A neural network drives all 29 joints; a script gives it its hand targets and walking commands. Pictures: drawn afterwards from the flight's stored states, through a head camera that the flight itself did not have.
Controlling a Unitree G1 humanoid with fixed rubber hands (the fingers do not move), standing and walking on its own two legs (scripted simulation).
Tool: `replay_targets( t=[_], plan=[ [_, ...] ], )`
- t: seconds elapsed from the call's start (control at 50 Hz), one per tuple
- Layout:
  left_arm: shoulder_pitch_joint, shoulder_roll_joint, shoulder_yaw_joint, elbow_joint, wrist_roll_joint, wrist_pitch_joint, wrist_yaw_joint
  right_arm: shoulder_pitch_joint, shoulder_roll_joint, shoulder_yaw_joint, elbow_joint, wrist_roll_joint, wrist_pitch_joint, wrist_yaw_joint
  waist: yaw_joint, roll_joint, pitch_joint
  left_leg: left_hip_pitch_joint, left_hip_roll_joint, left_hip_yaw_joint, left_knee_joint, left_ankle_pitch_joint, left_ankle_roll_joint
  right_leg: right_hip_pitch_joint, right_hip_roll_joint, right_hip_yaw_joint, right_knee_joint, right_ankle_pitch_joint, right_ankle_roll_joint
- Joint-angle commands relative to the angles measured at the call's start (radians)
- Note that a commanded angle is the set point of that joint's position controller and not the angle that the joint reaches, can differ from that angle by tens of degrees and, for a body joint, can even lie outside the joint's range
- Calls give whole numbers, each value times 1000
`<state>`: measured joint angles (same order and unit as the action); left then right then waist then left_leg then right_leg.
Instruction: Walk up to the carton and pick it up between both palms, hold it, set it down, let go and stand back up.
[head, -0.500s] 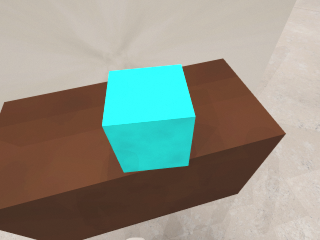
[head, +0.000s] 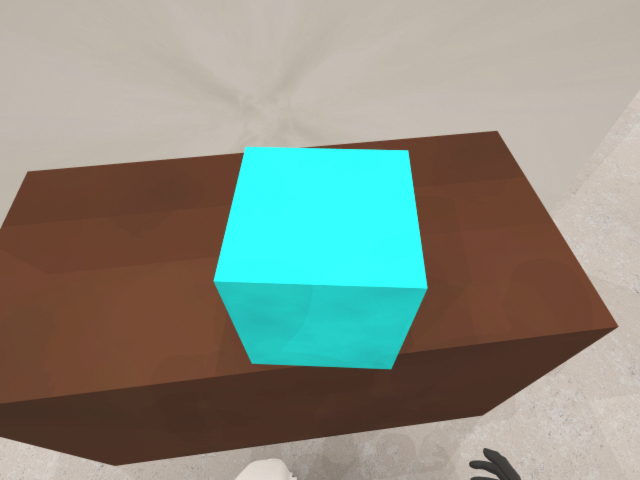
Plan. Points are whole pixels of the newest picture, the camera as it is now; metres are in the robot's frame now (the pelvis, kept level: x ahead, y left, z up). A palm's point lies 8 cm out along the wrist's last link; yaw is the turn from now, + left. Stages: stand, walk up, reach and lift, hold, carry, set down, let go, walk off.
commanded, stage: walk up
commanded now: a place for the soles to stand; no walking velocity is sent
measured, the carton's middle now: (323, 265) +0.38 +0.03 +0.01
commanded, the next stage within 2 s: none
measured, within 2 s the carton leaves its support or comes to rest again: neither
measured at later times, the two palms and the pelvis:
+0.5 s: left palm out of the picture +0.00 +0.27 -0.14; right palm out of the picture +0.03 -0.23 -0.13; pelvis -0.02 +0.01 +0.00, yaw +3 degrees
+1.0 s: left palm out of the picture -0.03 +0.24 -0.15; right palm out of the picture +0.07 -0.25 -0.13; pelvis -0.02 -0.02 -0.01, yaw +7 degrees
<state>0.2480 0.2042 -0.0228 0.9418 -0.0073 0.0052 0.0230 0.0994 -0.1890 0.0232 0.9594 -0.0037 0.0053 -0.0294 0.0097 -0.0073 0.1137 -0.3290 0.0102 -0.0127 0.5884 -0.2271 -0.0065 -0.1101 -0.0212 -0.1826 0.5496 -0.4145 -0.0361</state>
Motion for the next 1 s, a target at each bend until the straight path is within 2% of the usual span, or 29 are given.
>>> replay_targets(
  t=[0.0,0.06,0.08,0.12,0.14,0.16,0.24,0.28,0.34,0.38,0.4,0.42,0.44,0.46,0.5,0.52,0.56,0.6,0.66,0.7,0.72,0.76,0.78,0.8,0.84,0.92,0.94,0.96,0.98],
  plan=[
    [93,153,44,-21,-4,4,8,63,-144,-25,-19,-3,-7,-4,-1,-27,-149,112,91,-60,-25,452,76,44,-155,116,-108,570,7],
    [73,158,49,-20,-5,10,6,52,-143,-22,-12,-3,-11,-7,7,-36,-121,87,80,-52,-25,417,68,36,-160,107,-117,549,5],
    [71,150,47,-15,-1,11,5,48,-133,-20,-9,-3,-10,-7,8,-57,-135,106,82,-62,-35,396,67,28,-159,110,-127,512,-1],
    [42,171,52,-15,-2,13,4,53,-155,-24,-10,-2,-8,-5,-4,-21,-100,80,74,-59,-37,346,66,1,-165,120,-141,437,-14],
    [34,167,51,-13,-1,14,2,49,-148,-21,-8,-6,-9,-5,-7,-46,-89,66,76,-60,-37,321,67,1,-159,105,-149,398,-16],
    [25,172,53,-11,-1,16,3,55,-151,-23,-5,-2,-7,-4,-14,-43,-84,65,73,-57,-47,291,66,-12,-160,111,-161,333,-25],
    [25,183,51,-4,1,17,1,67,-161,-24,7,-7,-10,-1,-6,-6,-74,51,60,-79,-62,247,65,-18,-167,116,-187,225,-31],
    [6,184,48,-4,7,15,-2,92,-165,-23,12,-5,-12,-4,-19,-9,-66,76,66,-87,-66,235,69,-56,-167,116,-190,142,-47],
    [16,181,42,11,10,16,-1,108,-165,-22,18,-2,-12,0,-13,29,-60,47,68,-120,-78,230,67,-39,-151,94,-178,116,-50],
    [14,174,35,13,13,16,0,124,-176,-27,21,-1,-13,-2,-25,37,-33,35,69,-134,-110,207,66,-56,-145,88,-181,75,-47],
    [15,199,45,32,16,29,-2,121,-201,-34,-4,-5,-21,-7,-33,53,-39,28,105,-189,-146,203,89,-55,-103,63,-125,11,-38],
    [38,191,42,35,16,36,-1,143,-223,-41,1,-8,-23,-10,-28,95,-50,11,147,-279,-193,165,112,-39,-72,71,-86,-17,-25],
    [57,175,35,41,11,40,0,165,-234,-43,-3,-1,-23,-13,-27,127,-47,-21,163,-338,-242,67,125,-35,-59,83,-76,-57,-25],
    [71,170,32,41,15,42,-3,168,-237,-44,6,-3,-20,-17,-20,134,-51,-42,176,-386,-274,-1,138,-25,-55,95,-77,-59,-17],
    [77,164,29,50,15,38,-5,169,-230,-45,-1,-1,-20,-21,-18,140,-63,-23,193,-399,-289,-11,146,-43,-60,99,-68,-50,-20],
    [82,164,27,56,17,33,-7,172,-238,-51,-2,0,-19,-21,-17,128,-75,-34,182,-389,-294,-20,141,-35,-57,103,-75,-42,-24],
    [112,157,28,59,15,24,-7,154,-225,-46,-6,-4,-17,-18,-4,144,-100,-32,167,-367,-271,1,130,-11,-70,120,-108,-29,-25],
    [117,178,29,66,16,19,-3,146,-199,-42,-10,2,-17,-13,-5,102,-105,-59,132,-312,-245,-15,104,9,-90,135,-150,-4,-33],
    [86,217,44,58,24,19,-2,126,-165,-29,-21,-3,-19,-8,-18,9,-99,-56,43,-171,-101,49,64,-16,-166,156,-249,27,-62],
    [43,227,51,44,23,19,2,130,-138,-18,-21,-7,-20,-10,-29,-30,-63,-50,-4,-91,-22,91,54,-54,-222,171,-268,165,-73],
    [26,233,52,38,23,20,1,132,-144,-20,-26,-8,-22,-13,-33,-49,-48,-45,0,-72,-6,93,51,-76,-238,162,-267,215,-80],
    [36,230,54,37,25,27,2,131,-150,-22,-23,-11,-22,-18,-28,-31,-49,-36,9,-72,8,115,56,-73,-233,130,-246,228,-85],
    [26,233,58,37,28,33,1,142,-150,-20,-26,-13,-23,-20,-38,-47,-43,-29,17,-74,4,139,60,-75,-220,110,-233,225,-84],
    [25,222,56,33,27,35,1,139,-149,-21,-27,-15,-22,-23,-35,-43,-44,-14,13,-69,9,125,61,-88,-210,104,-233,184,-84],
    [26,221,57,29,34,43,-3,136,-153,-17,-25,-12,-20,-26,-32,-37,-31,-12,22,-82,11,189,64,-91,-187,87,-197,162,-77],
    [61,216,57,27,29,54,1,138,-185,-28,-34,-8,-19,-30,-24,1,-21,-55,38,-120,30,300,76,-44,-169,66,-140,233,-48],
    [58,217,61,21,29,57,-1,137,-178,-27,-37,-9,-18,-31,-24,-14,-38,-54,36,-119,47,291,80,-31,-172,59,-130,247,-46],
    [63,217,55,20,26,61,-1,129,-182,-26,-36,-7,-16,-33,-16,14,-38,-48,39,-129,59,310,78,-46,-174,68,-124,249,-59],
    [63,217,56,21,27,60,-1,138,-180,-27,-35,-4,-16,-34,-23,8,-49,-48,35,-130,60,295,77,-37,-177,67,-122,249,-60]
  ],
)
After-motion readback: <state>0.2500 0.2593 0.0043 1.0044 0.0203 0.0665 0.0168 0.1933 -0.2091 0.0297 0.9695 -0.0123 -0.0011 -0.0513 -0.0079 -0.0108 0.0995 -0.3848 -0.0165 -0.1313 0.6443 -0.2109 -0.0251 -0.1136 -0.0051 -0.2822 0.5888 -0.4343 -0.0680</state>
